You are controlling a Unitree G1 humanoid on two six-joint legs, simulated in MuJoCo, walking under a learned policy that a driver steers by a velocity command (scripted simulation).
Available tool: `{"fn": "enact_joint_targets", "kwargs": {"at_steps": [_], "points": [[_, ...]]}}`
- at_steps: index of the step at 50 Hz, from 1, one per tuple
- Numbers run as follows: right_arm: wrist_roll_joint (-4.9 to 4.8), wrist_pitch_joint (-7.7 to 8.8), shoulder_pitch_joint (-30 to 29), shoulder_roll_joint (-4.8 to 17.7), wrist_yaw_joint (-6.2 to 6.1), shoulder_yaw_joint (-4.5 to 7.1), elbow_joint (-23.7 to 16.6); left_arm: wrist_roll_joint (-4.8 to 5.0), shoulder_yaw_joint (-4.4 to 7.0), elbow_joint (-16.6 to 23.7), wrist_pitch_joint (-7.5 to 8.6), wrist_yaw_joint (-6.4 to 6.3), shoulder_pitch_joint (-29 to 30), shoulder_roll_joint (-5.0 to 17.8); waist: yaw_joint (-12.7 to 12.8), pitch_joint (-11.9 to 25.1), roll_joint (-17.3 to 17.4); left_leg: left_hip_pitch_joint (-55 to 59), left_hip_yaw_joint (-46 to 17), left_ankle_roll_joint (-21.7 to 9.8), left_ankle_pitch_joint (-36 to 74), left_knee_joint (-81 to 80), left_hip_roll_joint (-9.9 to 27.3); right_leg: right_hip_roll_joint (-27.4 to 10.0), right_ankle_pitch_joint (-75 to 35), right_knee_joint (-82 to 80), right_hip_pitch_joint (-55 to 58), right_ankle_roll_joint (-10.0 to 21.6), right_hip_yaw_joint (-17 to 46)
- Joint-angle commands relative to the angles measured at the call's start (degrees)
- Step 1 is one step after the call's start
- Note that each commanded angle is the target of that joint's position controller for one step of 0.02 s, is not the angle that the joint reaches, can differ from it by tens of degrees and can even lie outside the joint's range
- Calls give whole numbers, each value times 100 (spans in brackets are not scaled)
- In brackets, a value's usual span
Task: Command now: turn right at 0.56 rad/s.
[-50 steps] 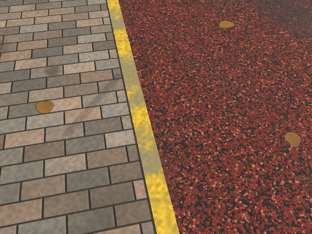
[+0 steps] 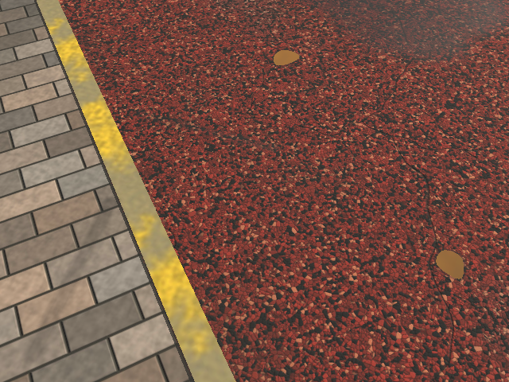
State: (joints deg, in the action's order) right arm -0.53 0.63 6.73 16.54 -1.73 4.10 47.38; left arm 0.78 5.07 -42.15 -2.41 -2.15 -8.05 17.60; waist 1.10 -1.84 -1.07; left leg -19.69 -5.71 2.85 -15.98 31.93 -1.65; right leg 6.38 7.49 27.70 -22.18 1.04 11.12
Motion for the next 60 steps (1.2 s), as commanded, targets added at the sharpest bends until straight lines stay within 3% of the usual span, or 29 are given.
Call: {"fn": "enact_joint_targets", "kwargs": {"at_steps": [1,2,3,4,7,10,13,14,17,18,19,20,21,24,26,30,33,34,35,36,37,38,40,47,52,56,58,59,60], "points": [[111,128,690,990,25,272,-167,16,103,458,-19,-45,14,550,-222,885,-53,1355,-712,-512,493,-1379,1054,-671,1160,354,-138,374,947],[281,63,482,1460,-3,362,-203,50,83,680,34,-16,7,396,56,573,1723,1326,-2192,-1387,1192,-1753,2126,293,2475,1527,-1270,61,-267],[406,86,177,1124,-16,274,-420,-57,209,586,115,23,-104,862,13,575,1554,1009,-2478,-1831,1618,-1746,2544,-82,2723,2911,-1320,-145,-146],[341,95,-133,833,-55,192,-555,-3,309,431,107,53,-286,1079,140,545,1062,929,-1851,-1670,1789,-1581,2266,-178,2358,3482,-1252,-203,-138],[90,68,-151,636,-96,106,-550,-27,228,258,-28,22,-418,663,47,358,779,1086,-772,-1313,2098,-1333,1594,-235,1686,4167,-1406,-491,-315],[118,15,334,651,-98,87,-376,12,76,451,20,22,-25,353,-220,416,949,1455,-511,-1487,2486,-1284,1443,-266,1601,3279,-1240,-607,-475],[91,28,197,558,-6,3,-298,-105,-116,418,56,55,63,-7,-213,588,1203,1174,-311,-1400,2475,-1197,1276,-621,1707,1396,102,-609,-849],[60,22,312,687,41,29,-239,-90,-94,377,61,57,90,86,-277,513,1301,1077,-396,-1412,2502,-1169,1258,-525,1606,917,417,-616,-1020],[-122,45,516,991,107,94,-128,-51,47,184,70,27,-223,546,-115,287,1113,697,-694,-1172,2545,-956,1175,-474,-96,-966,1489,-302,-1024],[-70,107,569,952,133,72,-149,-67,114,197,59,-42,-398,852,-120,540,789,351,-720,-900,2124,-810,1091,-959,-907,-750,2142,-106,-635],[68,195,634,684,202,5,-243,-143,191,218,8,-116,-568,1208,-240,903,-147,-217,-308,-605,1033,-211,633,-1759,-2603,-175,2819,251,-139],[-30,219,526,457,201,-45,-312,-141,213,114,-34,-75,-517,1155,-193,948,-1026,-441,346,-328,-153,124,206,-2096,-2124,-328,2387,784,62],[-52,178,253,624,179,-11,-347,-158,164,198,-7,-36,-294,874,-66,705,-1014,-504,501,-193,-582,544,194,-2236,-1607,-590,2062,992,267],[-79,-99,261,739,101,149,-391,-178,133,248,151,-78,-129,775,9,339,-1064,-1174,384,-69,-1944,2581,276,-2699,-2238,-810,1786,1347,427],[-83,-228,411,567,86,135,-415,-91,135,218,222,-89,148,737,-178,218,-796,-1164,362,-18,-1628,2564,416,-2533,-2161,-808,1609,1176,-34],[-82,-267,275,496,227,90,-638,-50,182,146,164,-90,339,830,-100,436,-933,-381,748,-34,-789,1391,412,-2314,-2103,-617,1502,950,-691],[-67,-290,688,603,339,173,-609,73,191,57,120,-79,339,884,-314,584,-723,555,1122,-310,317,-6,120,-2235,-1431,17,1283,615,-999],[-21,-287,829,762,295,248,-595,55,156,-89,132,-42,-3,722,-304,582,-210,1110,812,-503,1051,-569,92,-1968,-518,680,862,248,-1333],[-18,-275,909,1494,179,428,-728,-205,53,-10,139,1,-154,369,-143,549,1513,1893,-1152,-1051,3082,-1024,1405,-1289,1744,2370,-503,-385,-1929],[190,-162,990,1749,238,400,-897,-233,9,327,172,-34,467,316,-405,769,1902,1722,-2741,-2316,4001,-1217,2469,-518,3475,3661,-1342,-544,-1168],[253,-33,979,1547,289,352,-922,-116,81,349,174,-61,636,581,-523,864,1113,1705,-2570,-2444,3258,-1347,2338,-652,3291,4273,-1495,-474,-699],[185,53,731,1395,270,310,-927,-44,120,307,171,-77,609,673,-364,622,888,1558,-2059,-2107,2638,-1324,1995,-779,2771,4293,-1555,-368,-621],[-10,35,286,1125,160,230,-990,-92,188,131,149,-158,441,770,-173,426,661,1335,-1545,-1587,1895,-1327,1538,-937,1925,3863,-1471,-368,-566],[-7,-70,424,1098,-18,213,-1145,-74,129,149,228,-90,391,501,-203,557,771,1452,-1548,-1586,1478,-1394,1197,-644,1179,2668,-1147,-625,-541],[61,-145,260,1042,-16,190,-1243,-51,95,78,291,-11,242,523,-251,562,901,1121,-1670,-1603,970,-1328,1148,-694,1127,1811,-552,-677,-583],[161,-155,145,620,63,-29,-1114,-55,-9,15,349,97,121,384,-275,623,856,764,-1476,-1548,1331,-1146,1123,-860,1074,1007,462,-555,-784],[150,-131,109,462,110,-132,-965,-89,-80,-78,400,171,-63,251,-68,503,712,534,-1236,-1291,1125,-1047,936,-799,62,-348,1244,-397,-909],[192,-78,351,446,129,-146,-851,-156,-81,-50,414,179,-10,398,-141,458,524,467,-1113,-1036,893,-983,754,-931,-561,-592,1513,-283,-663],[293,-25,560,537,132,-124,-829,-181,-23,54,417,154,41,822,-378,456,-11,412,-769,-772,394,-598,387,-1421,-1706,-477,1585,-55,-88]]}}
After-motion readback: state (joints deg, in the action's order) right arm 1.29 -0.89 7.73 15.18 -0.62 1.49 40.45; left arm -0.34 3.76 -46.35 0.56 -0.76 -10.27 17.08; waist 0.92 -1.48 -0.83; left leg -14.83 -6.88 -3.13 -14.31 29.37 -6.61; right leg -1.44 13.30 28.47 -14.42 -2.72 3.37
